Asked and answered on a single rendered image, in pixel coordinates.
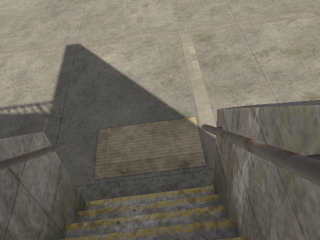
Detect stairs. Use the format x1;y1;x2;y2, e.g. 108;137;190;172
57;186;247;240

